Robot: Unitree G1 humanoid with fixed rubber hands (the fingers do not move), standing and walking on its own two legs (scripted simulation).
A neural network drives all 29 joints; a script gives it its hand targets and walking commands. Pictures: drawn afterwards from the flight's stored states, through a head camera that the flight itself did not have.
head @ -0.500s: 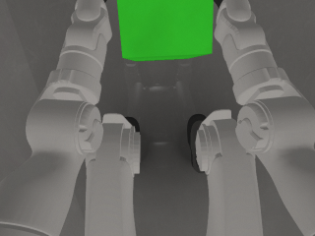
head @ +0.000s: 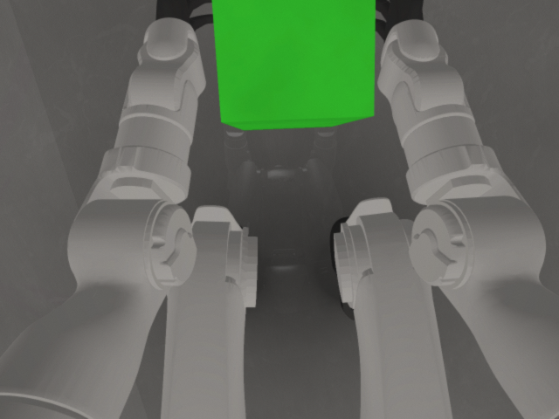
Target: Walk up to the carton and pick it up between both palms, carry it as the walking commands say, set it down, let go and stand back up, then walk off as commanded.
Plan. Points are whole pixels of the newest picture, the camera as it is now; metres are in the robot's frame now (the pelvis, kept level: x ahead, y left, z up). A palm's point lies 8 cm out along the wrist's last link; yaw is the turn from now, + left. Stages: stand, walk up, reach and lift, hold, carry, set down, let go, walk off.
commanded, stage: reach and lift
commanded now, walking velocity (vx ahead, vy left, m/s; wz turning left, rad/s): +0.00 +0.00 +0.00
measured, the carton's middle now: (287, 26) +0.54 +0.00 -0.23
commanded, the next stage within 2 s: none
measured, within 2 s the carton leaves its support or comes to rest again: neither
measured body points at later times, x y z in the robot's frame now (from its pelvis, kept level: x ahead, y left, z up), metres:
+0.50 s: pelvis -0.01 +0.00 +0.03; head +0.33 +0.01 +0.32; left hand +0.54 +0.12 -0.11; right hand +0.53 -0.12 -0.10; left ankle +0.10 +0.12 -0.34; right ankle +0.10 -0.13 -0.34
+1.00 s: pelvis +0.00 +0.00 +0.07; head +0.32 +0.01 +0.38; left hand +0.53 +0.13 -0.05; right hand +0.52 -0.12 -0.04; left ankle +0.10 +0.12 -0.34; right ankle +0.10 -0.13 -0.34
